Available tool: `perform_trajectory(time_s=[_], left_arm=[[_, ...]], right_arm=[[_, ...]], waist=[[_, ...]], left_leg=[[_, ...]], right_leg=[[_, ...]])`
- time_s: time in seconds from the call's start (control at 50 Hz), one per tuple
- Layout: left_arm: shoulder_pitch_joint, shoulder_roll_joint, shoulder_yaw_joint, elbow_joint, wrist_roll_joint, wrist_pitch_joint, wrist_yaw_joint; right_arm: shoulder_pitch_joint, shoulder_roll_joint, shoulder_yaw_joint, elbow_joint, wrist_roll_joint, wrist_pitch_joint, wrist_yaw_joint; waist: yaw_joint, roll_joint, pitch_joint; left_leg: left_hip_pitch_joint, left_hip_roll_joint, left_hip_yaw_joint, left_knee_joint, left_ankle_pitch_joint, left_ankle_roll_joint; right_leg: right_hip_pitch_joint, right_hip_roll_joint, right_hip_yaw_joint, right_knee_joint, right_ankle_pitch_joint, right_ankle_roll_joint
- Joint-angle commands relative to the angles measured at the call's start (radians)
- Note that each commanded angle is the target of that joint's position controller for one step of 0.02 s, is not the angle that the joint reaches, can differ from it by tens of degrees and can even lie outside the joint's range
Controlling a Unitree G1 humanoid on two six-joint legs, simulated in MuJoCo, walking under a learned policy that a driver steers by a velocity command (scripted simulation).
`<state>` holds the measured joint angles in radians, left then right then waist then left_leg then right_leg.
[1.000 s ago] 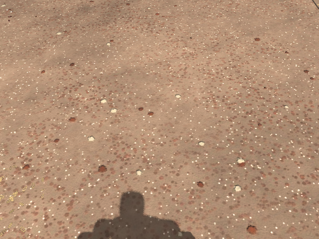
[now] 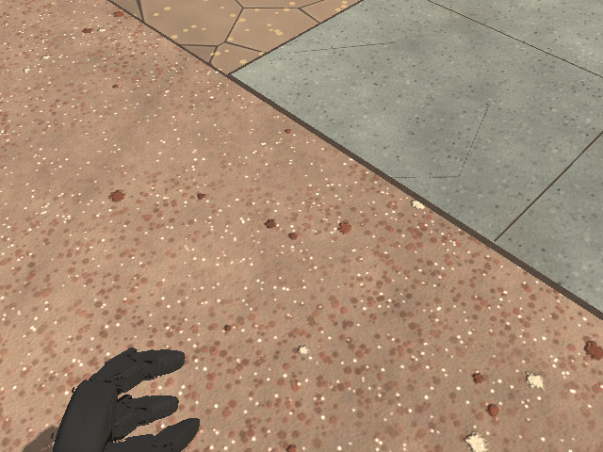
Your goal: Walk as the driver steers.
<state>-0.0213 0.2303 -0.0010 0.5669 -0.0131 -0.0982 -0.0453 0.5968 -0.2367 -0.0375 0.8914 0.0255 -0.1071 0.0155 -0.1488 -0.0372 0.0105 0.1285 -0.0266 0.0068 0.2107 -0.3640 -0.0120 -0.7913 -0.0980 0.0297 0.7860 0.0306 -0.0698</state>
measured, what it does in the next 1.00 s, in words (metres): walks ahead, turning left: right foot, then left foot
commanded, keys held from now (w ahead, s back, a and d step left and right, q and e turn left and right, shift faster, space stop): q+shift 0.34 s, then w+q+shift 0.66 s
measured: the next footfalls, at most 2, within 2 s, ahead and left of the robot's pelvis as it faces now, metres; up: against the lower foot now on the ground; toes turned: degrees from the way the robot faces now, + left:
right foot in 0.10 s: +0.32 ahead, -0.14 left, +0.00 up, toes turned +1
left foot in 0.60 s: +0.37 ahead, +0.16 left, +0.00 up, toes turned +33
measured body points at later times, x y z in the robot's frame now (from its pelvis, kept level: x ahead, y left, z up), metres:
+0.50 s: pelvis +0.29 +0.00 +0.01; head +0.30 +0.03 +0.46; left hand +0.31 +0.32 -0.11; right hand +0.54 -0.22 -0.06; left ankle +0.34 +0.13 -0.70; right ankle +0.28 -0.14 -0.73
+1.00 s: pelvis +0.60 +0.20 -0.02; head +0.61 +0.24 +0.43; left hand +0.64 +0.56 -0.05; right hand +0.80 -0.02 -0.12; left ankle +0.34 +0.14 -0.73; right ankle +0.82 +0.22 -0.73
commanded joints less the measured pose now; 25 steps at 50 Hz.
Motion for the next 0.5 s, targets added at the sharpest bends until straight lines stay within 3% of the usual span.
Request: perform_trajectory(time_s=[0.02, 0.04, 0.06, 0.08, 0.1, 0.12, 0.14, 0.16, 0.18, 0.2, 0.24, 0.26, 0.28, 0.32, 0.34, 0.38, 0.42, 0.46, 0.5], left_arm=[[-0.16, 0.056, 0.021, -0.117, 0.001, -0.038, -0.02], [-0.109, 0.094, 0.042, -0.112, 0.007, -0.046, -0.021], [0.008, 0.138, 0.066, -0.086, 0.012, -0.049, -0.015], [0.171, 0.165, 0.082, -0.051, 0.018, -0.046, -0.005], [0.384, 0.226, 0.1, -0.009, 0.042, -0.037, 0.017], [0.439, 0.3, 0.096, 0.008, 0.084, -0.026, 0.027], [0.444, 0.271, 0.095, -0.024, 0.087, -0.011, 0.018], [0.372, 0.217, 0.088, -0.015, 0.066, 0.001, 0.02], [0.316, 0.153, 0.072, 0.012, 0.034, 0.005, 0.027], [0.27, 0.106, 0.058, 0.028, 0.022, 0.005, 0.032], [0.156, 0.093, 0.061, 0.041, 0.034, 0.005, 0.035], [0.102, 0.094, 0.065, 0.046, 0.038, 0.0, 0.036], [0.064, 0.11, 0.071, 0.054, 0.041, -0.003, 0.04], [0.034, 0.148, 0.085, 0.074, 0.036, -0.006, 0.055], [0.02, 0.156, 0.089, 0.077, 0.031, -0.004, 0.062], [0.025, 0.185, 0.097, 0.09, 0.012, 0.001, 0.059], [0.062, 0.231, 0.115, 0.111, -0.006, 0.004, 0.048], [0.101, 0.263, 0.13, 0.132, -0.015, 0.011, 0.039], [0.155, 0.276, 0.139, 0.156, -0.022, 0.023, 0.034]], right_arm=[[-0.053, -0.161, -0.014, -0.058, 0.006, 0.002, -0.011], [-0.036, -0.185, -0.015, -0.047, -0.001, 0.012, -0.013], [-0.039, -0.21, -0.018, -0.04, -0.006, 0.021, -0.015], [-0.077, -0.233, -0.022, -0.046, -0.006, 0.024, -0.019], [-0.123, -0.202, -0.013, -0.086, -0.028, 0.017, -0.022], [0.059, -0.016, 0.03, -0.099, -0.056, 0.007, -0.018], [0.096, -0.103, 0.018, -0.102, -0.002, -0.001, -0.017], [-0.047, -0.161, -0.01, -0.135, 0.027, 0.012, -0.028], [-0.143, -0.16, -0.016, -0.16, 0.018, 0.028, -0.041], [-0.172, -0.142, -0.02, -0.158, 0.005, 0.052, -0.046], [-0.13, -0.078, -0.024, -0.168, 0.011, 0.106, -0.045], [-0.142, -0.059, -0.026, -0.18, 0.013, 0.124, -0.046], [-0.178, -0.058, -0.029, -0.202, 0.007, 0.136, -0.049], [-0.217, -0.064, -0.033, -0.22, -0.013, 0.14, -0.038], [-0.225, -0.069, -0.034, -0.217, -0.016, 0.139, -0.026], [-0.268, -0.088, -0.041, -0.222, -0.005, 0.142, 0.004], [-0.351, -0.135, -0.054, -0.257, 0.007, 0.155, 0.021], [-0.435, -0.17, -0.064, -0.289, 0.008, 0.16, 0.029], [-0.496, -0.171, -0.062, -0.314, 0.008, 0.157, 0.033]], waist=[[0.062, 0.103, 0.139], [0.093, 0.153, 0.077], [0.163, 0.202, -0.01], [0.271, 0.23, -0.091], [0.369, 0.186, -0.237], [0.235, -0.213, -0.488], [0.265, -0.257, -0.707], [0.253, -0.173, -0.544], [0.232, -0.1, -0.357], [0.195, -0.054, -0.242], [0.103, -0.096, -0.131], [0.081, -0.095, -0.084], [0.069, -0.093, -0.049], [0.063, -0.075, -0.054], [0.063, -0.061, -0.074], [0.076, -0.051, -0.107], [0.1, -0.041, -0.076], [0.124, -0.015, -0.002], [0.153, 0.002, 0.061]], left_leg=[[-0.219, 0.211, -0.111, -0.072, 0.649, 0.16], [-0.164, 0.218, -0.118, 0.023, 0.867, 0.138], [-0.142, 0.214, -0.118, 0.171, 1.047, 0.111], [-0.223, 0.188, -0.104, 0.369, 1.095, 0.072], [-0.472, 0.124, -0.105, 0.674, 0.787, 0.024], [-0.712, 0.005, -0.128, 1.092, -0.264, -0.023], [-0.746, -0.014, -0.25, 1.294, -0.281, -0.041], [-0.836, 0.053, -0.17, 1.301, -0.206, -0.053], [-0.889, 0.092, -0.108, 1.238, -0.134, -0.059], [-0.864, 0.118, -0.087, 1.215, -0.105, -0.067], [-0.711, 0.156, -0.078, 1.142, -0.089, -0.068], [-0.682, 0.163, -0.064, 1.09, -0.091, -0.068], [-0.683, 0.171, -0.058, 1.018, -0.056, -0.069], [-0.648, 0.179, -0.051, 0.859, 0.12, -0.051], [-0.6, 0.173, -0.039, 0.772, 0.233, -0.035], [-0.533, 0.169, -0.012, 0.674, 0.358, 0.0], [-0.569, 0.173, 0.012, 0.637, 0.284, 0.036], [-0.676, 0.18, 0.034, 0.615, 0.16, 0.07], [-0.8, 0.195, 0.045, 0.616, 0.048, 0.095]], right_leg=[[0.241, 0.089, -0.072, -0.181, 0.05, 0.003], [0.338, 0.133, -0.081, -0.21, 0.025, -0.006], [0.489, 0.164, -0.083, -0.231, 0.029, -0.026], [0.704, 0.138, -0.063, -0.265, 0.136, -0.042], [1.057, -0.043, 0.078, -0.183, 0.381, -0.08], [1.367, -0.382, 0.405, -0.069, 0.916, -0.176], [1.363, -0.44, 0.622, -0.197, 0.77, -0.297], [1.21, -0.38, 0.476, -0.259, 0.625, -0.273], [1.038, -0.32, 0.331, -0.289, 0.563, -0.229], [0.872, -0.273, 0.233, -0.335, 0.499, -0.201], [0.58, -0.255, 0.092, -0.462, 0.316, -0.165], [0.489, -0.253, 0.035, -0.507, 0.279, -0.159], [0.441, -0.253, -0.012, -0.536, 0.264, -0.158], [0.444, -0.237, -0.1, -0.541, 0.252, -0.149], [0.454, -0.218, -0.149, -0.53, 0.231, -0.136], [0.493, -0.227, -0.182, -0.556, 0.002, -0.121], [0.566, -0.26, -0.166, -0.601, -0.219, -0.11], [0.679, -0.291, -0.145, -0.626, -0.371, -0.101], [0.821, -0.324, -0.131, -0.623, -0.442, -0.092]])
Keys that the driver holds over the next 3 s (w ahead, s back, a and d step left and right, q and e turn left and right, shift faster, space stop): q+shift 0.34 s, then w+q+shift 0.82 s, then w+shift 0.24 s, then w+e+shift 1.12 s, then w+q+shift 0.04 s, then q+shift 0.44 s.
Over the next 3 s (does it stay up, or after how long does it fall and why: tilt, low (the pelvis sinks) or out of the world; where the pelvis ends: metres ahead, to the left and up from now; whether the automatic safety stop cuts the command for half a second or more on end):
stays up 1.63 1.35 0.01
